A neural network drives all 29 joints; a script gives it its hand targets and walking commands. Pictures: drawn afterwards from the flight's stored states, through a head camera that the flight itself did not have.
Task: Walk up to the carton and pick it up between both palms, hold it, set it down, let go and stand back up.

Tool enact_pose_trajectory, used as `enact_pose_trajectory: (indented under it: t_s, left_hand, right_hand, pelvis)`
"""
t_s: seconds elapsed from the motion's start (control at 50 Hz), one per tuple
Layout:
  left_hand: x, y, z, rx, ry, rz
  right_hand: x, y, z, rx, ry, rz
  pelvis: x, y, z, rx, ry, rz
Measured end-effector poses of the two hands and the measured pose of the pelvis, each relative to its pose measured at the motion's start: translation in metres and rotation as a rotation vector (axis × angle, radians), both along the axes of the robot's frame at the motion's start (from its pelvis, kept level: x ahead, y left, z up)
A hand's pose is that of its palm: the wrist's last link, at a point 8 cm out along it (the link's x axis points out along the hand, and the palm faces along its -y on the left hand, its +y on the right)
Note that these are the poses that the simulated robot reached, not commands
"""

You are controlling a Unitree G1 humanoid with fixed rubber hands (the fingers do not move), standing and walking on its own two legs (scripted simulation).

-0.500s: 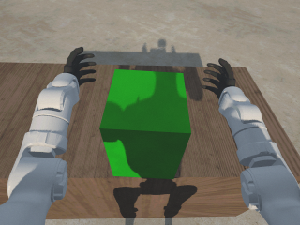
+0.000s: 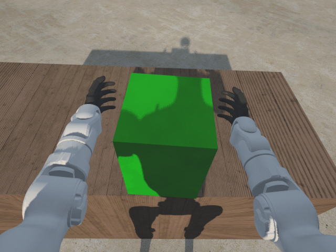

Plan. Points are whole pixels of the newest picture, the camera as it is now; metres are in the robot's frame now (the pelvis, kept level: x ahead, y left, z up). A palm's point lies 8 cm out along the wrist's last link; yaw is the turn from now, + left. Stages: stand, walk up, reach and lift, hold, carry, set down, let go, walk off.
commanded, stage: reach and lift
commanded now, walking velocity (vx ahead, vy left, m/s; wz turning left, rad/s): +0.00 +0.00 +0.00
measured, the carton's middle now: (165, 140) +0.40 -0.01 +0.01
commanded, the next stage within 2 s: none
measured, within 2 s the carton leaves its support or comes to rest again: neither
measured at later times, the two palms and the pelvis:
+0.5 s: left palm (104, 125) +0.44 +0.15 +0.04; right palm (232, 134) +0.39 -0.20 +0.03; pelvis -0.01 +0.00 -0.02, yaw +1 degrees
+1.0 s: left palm (113, 126) +0.43 +0.13 +0.04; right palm (221, 134) +0.40 -0.17 +0.03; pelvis -0.02 -0.01 -0.03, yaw +1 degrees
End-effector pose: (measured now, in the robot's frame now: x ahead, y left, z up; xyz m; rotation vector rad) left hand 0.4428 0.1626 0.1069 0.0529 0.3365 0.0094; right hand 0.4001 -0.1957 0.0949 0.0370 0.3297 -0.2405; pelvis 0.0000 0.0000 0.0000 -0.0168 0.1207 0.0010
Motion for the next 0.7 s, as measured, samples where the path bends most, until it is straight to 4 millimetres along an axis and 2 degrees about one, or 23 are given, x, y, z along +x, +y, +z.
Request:
enact_pose_trajectory:
  t_s: [0.08,0.3,0.54,0.7]
  left_hand:
    - [-0.005,0.000,-0.019,-0.005,0.001,0.019]
    - [-0.002,-0.006,-0.032,0.003,-0.044,0.010]
    - [-0.008,-0.014,-0.069,0.005,-0.054,0.012]
    - [-0.006,-0.026,-0.074,-0.010,-0.077,-0.001]
  right_hand:
    - [-0.001,0.005,-0.018,0.003,-0.006,0.006]
    - [0.000,0.003,-0.032,-0.028,-0.023,0.016]
    - [-0.006,0.000,-0.065,-0.021,-0.023,0.022]
    - [-0.004,0.004,-0.070,-0.017,-0.043,0.024]
  pelvis:
    - [-0.001,0.000,-0.003,-0.002,0.044,0.003]
    - [-0.005,-0.001,-0.009,0.000,0.107,0.013]
    - [-0.011,-0.002,-0.023,-0.002,0.210,0.015]
    - [-0.018,-0.004,-0.030,0.004,0.249,0.010]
